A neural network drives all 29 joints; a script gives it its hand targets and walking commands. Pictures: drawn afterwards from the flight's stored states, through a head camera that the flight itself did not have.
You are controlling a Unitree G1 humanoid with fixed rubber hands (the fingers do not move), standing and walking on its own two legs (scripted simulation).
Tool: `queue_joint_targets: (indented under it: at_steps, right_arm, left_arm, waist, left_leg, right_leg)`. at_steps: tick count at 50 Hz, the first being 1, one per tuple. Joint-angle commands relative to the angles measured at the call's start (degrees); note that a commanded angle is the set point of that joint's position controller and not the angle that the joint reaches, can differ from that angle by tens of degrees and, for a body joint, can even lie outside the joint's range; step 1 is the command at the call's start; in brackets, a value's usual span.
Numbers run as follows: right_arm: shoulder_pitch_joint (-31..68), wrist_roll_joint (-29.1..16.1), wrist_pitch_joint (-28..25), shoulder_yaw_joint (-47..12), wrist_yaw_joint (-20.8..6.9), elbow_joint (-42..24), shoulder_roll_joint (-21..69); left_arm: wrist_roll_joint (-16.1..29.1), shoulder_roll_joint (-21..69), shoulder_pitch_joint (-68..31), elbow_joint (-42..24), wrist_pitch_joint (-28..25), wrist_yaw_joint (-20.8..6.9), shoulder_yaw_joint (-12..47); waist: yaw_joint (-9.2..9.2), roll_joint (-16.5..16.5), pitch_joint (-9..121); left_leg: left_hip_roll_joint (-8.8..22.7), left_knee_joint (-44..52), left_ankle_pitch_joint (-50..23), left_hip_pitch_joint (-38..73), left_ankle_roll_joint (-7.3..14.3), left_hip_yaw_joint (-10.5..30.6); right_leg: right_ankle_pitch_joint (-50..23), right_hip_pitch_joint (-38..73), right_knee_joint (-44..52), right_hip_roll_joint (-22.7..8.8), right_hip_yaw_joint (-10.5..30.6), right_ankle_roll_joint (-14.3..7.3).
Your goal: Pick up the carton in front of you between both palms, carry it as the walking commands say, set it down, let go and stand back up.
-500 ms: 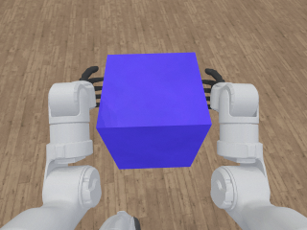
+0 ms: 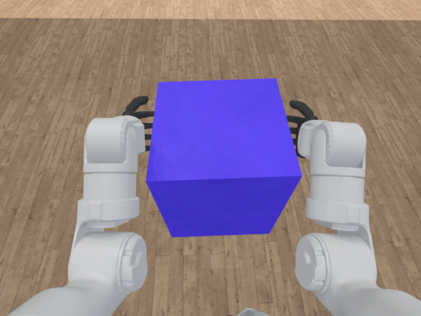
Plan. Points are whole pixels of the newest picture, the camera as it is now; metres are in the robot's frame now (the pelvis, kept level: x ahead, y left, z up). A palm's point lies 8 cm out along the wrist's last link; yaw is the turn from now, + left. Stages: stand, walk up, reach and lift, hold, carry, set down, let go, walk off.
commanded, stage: carry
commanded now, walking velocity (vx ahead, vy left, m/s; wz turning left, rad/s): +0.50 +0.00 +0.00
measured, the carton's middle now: (219, 165) +0.37 +0.01 +0.07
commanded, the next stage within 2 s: none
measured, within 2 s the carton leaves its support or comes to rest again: neither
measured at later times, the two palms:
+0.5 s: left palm (166, 32) +0.69 +0.15 +0.18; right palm (289, 45) +0.66 -0.14 +0.18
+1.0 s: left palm out of the picture +0.96 +0.16 +0.23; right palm out of the picture +0.99 -0.14 +0.23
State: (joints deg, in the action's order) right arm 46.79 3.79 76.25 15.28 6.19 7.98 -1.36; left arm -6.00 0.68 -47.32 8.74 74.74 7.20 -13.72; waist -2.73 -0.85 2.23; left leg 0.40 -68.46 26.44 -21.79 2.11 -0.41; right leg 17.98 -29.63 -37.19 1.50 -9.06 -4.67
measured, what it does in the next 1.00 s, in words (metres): climbs: left foot 0.03 m higher, then right foot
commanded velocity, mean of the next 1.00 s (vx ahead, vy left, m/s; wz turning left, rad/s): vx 0.50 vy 0.00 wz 0.00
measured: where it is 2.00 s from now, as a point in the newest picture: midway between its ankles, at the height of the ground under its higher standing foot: (219, 125)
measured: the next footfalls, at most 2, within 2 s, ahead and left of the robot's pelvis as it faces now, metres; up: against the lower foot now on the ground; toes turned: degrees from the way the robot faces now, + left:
left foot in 0.36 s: +0.42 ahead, +0.12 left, +0.03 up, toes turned +5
right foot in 0.78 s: +0.65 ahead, -0.10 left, +0.05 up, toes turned -7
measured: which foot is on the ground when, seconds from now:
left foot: up 0.00-0.34, down 0.36-0.78, up 0.80-1.00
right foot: down 0.00-0.38, up 0.40-0.76, down 0.78-1.00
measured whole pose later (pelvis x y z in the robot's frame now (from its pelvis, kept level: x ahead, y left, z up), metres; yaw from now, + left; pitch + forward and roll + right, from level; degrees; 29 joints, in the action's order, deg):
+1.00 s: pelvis +0.60 -0.02 +0.07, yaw +0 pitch +5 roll +0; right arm 49.0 5.0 78.5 16.0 7.5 5.1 -0.5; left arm -2.4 -0.6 -47.4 5.6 77.0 9.5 -13.4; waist -5.0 -0.6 0.6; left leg 1.2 -72.1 22.8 -40.1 2.6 -1.7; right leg 20.6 -19.9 -29.7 0.4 -7.0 -3.1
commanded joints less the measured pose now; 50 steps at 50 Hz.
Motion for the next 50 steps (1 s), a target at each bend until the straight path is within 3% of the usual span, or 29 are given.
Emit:
queue_joint_targets:
  at_steps: [1,3,8,10,12,15,16,17,18,19,20,21,22,23,25,30,32,36,37,38,39,40,41,42,43,44,46,50]
  right_arm:
    - [44.00,-22.69,-1.66,-32.20,-11.81,-6.65,62.02]
    - [43.46,-21.52,-1.86,-31.88,-10.23,-8.83,61.32]
    - [41.77,-19.40,-1.79,-32.91,-7.85,-11.96,57.99]
    - [40.93,-19.06,-1.20,-33.49,-7.68,-11.47,56.80]
    - [39.72,-19.15,-0.56,-34.15,-7.99,-9.59,56.47]
    - [38.97,-20.05,0.02,-34.68,-9.00,-6.09,57.25]
    - [39.25,-20.57,0.06,-34.52,-9.42,-4.98,57.75]
    - [38.73,-20.93,-0.04,-34.14,-9.86,-3.44,58.46]
    - [37.79,-21.55,-0.33,-33.55,-10.35,-2.13,59.08]
    - [37.34,-21.71,-0.80,-32.86,-10.72,-1.53,59.42]
    - [39.25,-22.25,-1.42,-32.92,-11.07,-1.96,60.40]
    - [41.13,-24.13,-1.38,-33.69,-11.53,-3.90,62.29]
    - [43.80,-26.29,-1.72,-35.12,-11.98,-6.29,64.88]
    - [46.65,-28.35,-2.05,-36.09,-12.32,-9.26,66.65]
    - [50.60,-31.10,-2.34,-37.85,-12.59,-13.03,68.77]
    - [48.21,-31.76,-1.97,-37.92,-12.53,-15.35,66.27]
    - [46.59,-30.67,-1.49,-37.63,-12.34,-15.02,64.18]
    - [42.39,-27.46,-0.39,-36.51,-12.29,-10.07,60.62]
    - [41.62,-26.72,-0.20,-36.05,-12.34,-8.46,60.05]
    - [41.00,-26.17,-0.02,-35.69,-12.40,-6.72,59.82]
    - [40.58,-25.78,0.14,-35.34,-12.56,-5.07,59.77]
    - [41.44,-25.58,0.34,-34.62,-12.77,-4.05,59.70]
    - [42.98,-25.08,0.33,-33.79,-13.01,-3.25,61.24]
    - [44.42,-24.46,0.05,-33.28,-12.86,-2.87,61.93]
    - [44.02,-24.06,-0.12,-32.41,-12.51,-3.20,61.98]
    - [44.67,-23.89,-0.33,-31.98,-11.97,-4.12,62.34]
    - [45.47,-22.97,-0.44,-30.92,-10.67,-6.13,62.11]
    - [44.13,-20.73,-0.11,-30.46,-8.48,-8.01,59.39]
  left_arm:
    - [31.07,65.15,-46.37,-8.76,-0.49,-14.20,35.16]
    - [33.60,66.54,-49.98,-12.53,-0.76,-14.33,36.11]
    - [33.89,62.94,-47.87,-15.42,0.01,-14.01,35.59]
    - [32.74,61.02,-45.52,-13.86,0.59,-13.89,35.10]
    - [31.34,59.67,-43.28,-11.36,1.11,-13.92,34.68]
    - [29.36,58.64,-41.19,-7.47,1.49,-14.12,33.77]
    - [28.86,58.62,-40.50,-6.19,1.51,-14.21,33.33]
    - [28.55,58.79,-40.18,-5.01,1.53,-14.28,32.89]
    - [27.86,58.88,-40.01,-4.18,1.39,-14.37,32.35]
    - [27.42,59.64,-40.44,-3.52,1.37,-14.56,31.78]
    - [27.37,60.99,-41.52,-3.68,1.17,-14.70,31.65]
    - [26.91,61.64,-43.61,-4.23,0.71,-14.28,31.49]
    - [26.35,61.57,-43.66,-5.68,0.44,-13.76,30.91]
    - [25.63,61.50,-43.70,-7.06,0.16,-13.13,30.61]
    - [24.25,60.51,-42.53,-9.07,-0.25,-11.64,29.95]
    - [22.49,57.77,-40.43,-12.70,-0.42,-9.44,31.44]
    - [22.47,56.39,-40.54,-13.40,0.09,-9.30,32.52]
    - [23.14,55.35,-39.12,-9.27,1.34,-10.35,33.70]
    - [23.47,55.42,-38.93,-7.63,1.58,-10.82,33.58]
    - [23.83,55.81,-38.41,-5.48,1.69,-11.33,33.24]
    - [24.44,56.14,-37.75,-3.13,1.63,-11.86,32.40]
    - [24.57,55.86,-36.48,-1.57,1.29,-12.25,31.57]
    - [24.68,56.10,-38.30,-1.30,0.84,-12.46,31.14]
    - [25.99,57.90,-39.84,-2.49,0.95,-12.83,31.29]
    - [27.96,60.22,-42.69,-4.62,0.75,-13.26,32.21]
    - [29.97,61.97,-46.20,-7.35,0.51,-13.61,33.06]
    - [32.85,64.32,-52.06,-11.85,0.28,-13.84,34.06]
    - [34.19,63.21,-52.58,-14.58,1.10,-13.68,33.57]
  waist:
    - [-1.46,1.48,27.07]
    - [-0.38,3.91,27.67]
    - [-1.12,5.79,26.09]
    - [-1.53,6.01,24.53]
    - [-1.70,7.00,22.68]
    - [-0.89,9.58,21.33]
    - [0.91,10.92,22.58]
    - [3.99,10.49,25.62]
    - [7.72,7.33,30.79]
    - [9.26,-3.92,35.75]
    - [8.89,-18.60,35.32]
    - [7.68,-12.51,33.74]
    - [8.39,-6.05,30.82]
    - [7.80,-1.24,29.05]
    - [6.25,-1.82,29.10]
    - [6.62,-4.89,28.12]
    - [6.89,-6.36,27.05]
    - [6.80,-8.21,24.32]
    - [5.66,-8.69,24.58]
    - [3.09,-7.33,26.29]
    - [0.20,-4.37,30.52]
    - [-2.44,5.27,34.95]
    - [-2.26,19.08,33.39]
    - [-2.18,14.28,30.95]
    - [-2.70,8.29,29.45]
    - [-2.48,3.05,28.61]
    - [-0.99,4.25,28.09]
    - [-0.89,6.25,27.17]
  left_leg:
    - [1.28,-11.99,-4.00,-25.81,1.29,2.48]
    - [2.09,-8.08,-5.64,-23.93,1.33,1.79]
    - [3.46,-0.02,-7.26,-29.50,-0.35,-1.24]
    - [3.92,7.62,-9.15,-29.25,-0.96,-2.39]
    - [2.92,17.36,-12.52,-25.10,-0.86,-4.51]
    - [-1.27,28.57,-12.82,-14.27,0.79,-10.52]
    - [-3.92,31.04,-11.44,-8.00,1.57,-12.78]
    - [-6.12,36.19,-13.74,3.42,2.51,-15.13]
    - [-3.11,37.49,-14.38,19.98,3.38,-11.23]
    - [11.34,41.18,-0.90,33.28,8.91,15.81]
    - [19.70,48.56,-13.36,41.30,16.61,40.85]
    - [19.65,45.26,-20.54,41.87,17.41,36.43]
    - [18.11,42.29,-27.47,37.82,16.28,30.10]
    - [16.94,41.96,-28.84,33.56,13.96,25.28]
    - [14.95,44.19,-23.52,29.39,11.17,19.47]
    - [14.71,46.73,-22.76,28.78,12.60,12.73]
    - [13.76,47.48,-24.34,26.56,11.37,8.78]
    - [11.38,45.05,-33.63,25.06,7.83,1.88]
    - [10.90,41.69,-38.89,23.97,6.65,0.12]
    - [9.55,34.24,-44.10,20.55,4.62,-3.46]
    - [8.07,24.91,-43.29,13.26,1.84,-6.02]
    - [3.88,10.79,-25.94,-0.38,-0.97,-6.89]
    - [-4.48,-0.81,2.24,-18.87,-2.15,-3.65]
    - [-2.08,-10.33,4.02,-26.23,-0.44,1.25]
    - [-0.59,-13.38,2.12,-28.33,0.38,1.63]
    - [0.90,-11.82,-0.74,-28.19,0.78,2.06]
    - [2.42,-7.65,-3.59,-26.14,0.96,2.03]
    - [2.71,-0.96,-4.48,-27.85,0.21,-0.59]
  right_leg:
    - [-20.12,40.80,12.29,-17.80,30.51,-9.22]
    - [-14.57,38.15,14.14,-16.31,26.69,-7.23]
    - [-16.03,39.65,16.76,-16.38,21.60,-9.37]
    - [-18.89,39.71,17.15,-15.02,18.22,-8.97]
    - [-24.61,37.98,16.95,-13.40,14.52,-7.54]
    - [-37.37,35.65,14.57,-12.07,8.81,-4.69]
    - [-47.65,34.91,9.75,-12.12,6.56,-3.38]
    - [-53.27,31.79,0.82,-11.11,2.39,-1.24]
    - [-43.82,23.15,-10.00,-9.94,0.87,1.26]
    - [-24.35,7.69,-23.60,-5.56,2.42,3.82]
    - [9.79,-9.37,-38.86,5.20,6.30,4.54]
    - [10.45,-15.26,-47.18,1.19,12.23,2.61]
    - [9.58,-17.43,-48.52,-0.71,12.00,1.65]
    - [8.05,-17.25,-45.60,-2.54,12.07,1.29]
    - [4.55,-14.84,-38.77,-4.24,11.66,1.36]
    - [4.23,-16.67,-24.85,-4.85,7.70,3.16]
    - [0.42,-13.12,-16.27,-5.01,6.23,3.60]
    - [-3.07,-3.78,-0.90,-0.77,-0.82,2.75]
    - [-3.37,1.56,2.34,1.31,-3.08,2.14]
    - [-6.18,12.26,7.53,2.95,-5.23,1.35]
    - [-5.72,27.59,7.23,0.51,-1.67,-0.29]
    - [4.88,39.47,11.30,-13.00,22.50,-4.76]
    - [-4.63,48.75,16.17,-21.41,45.13,-12.04]
    - [-10.51,49.42,14.16,-21.69,44.23,-13.01]
    - [-18.56,47.16,11.47,-20.37,38.28,-12.20]
    - [-20.77,44.12,10.94,-19.23,33.23,-10.49]
    - [-15.46,39.72,13.18,-17.25,27.58,-7.69]
    - [-13.34,38.46,15.85,-17.07,23.07,-8.85]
